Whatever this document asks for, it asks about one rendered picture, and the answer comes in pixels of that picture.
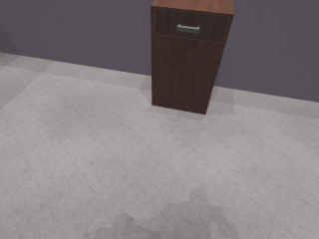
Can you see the drawer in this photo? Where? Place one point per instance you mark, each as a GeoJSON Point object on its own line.
{"type": "Point", "coordinates": [211, 26]}

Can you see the handle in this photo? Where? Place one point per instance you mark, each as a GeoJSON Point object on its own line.
{"type": "Point", "coordinates": [187, 29]}

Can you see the cabinet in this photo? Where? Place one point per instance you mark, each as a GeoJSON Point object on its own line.
{"type": "Point", "coordinates": [183, 69]}

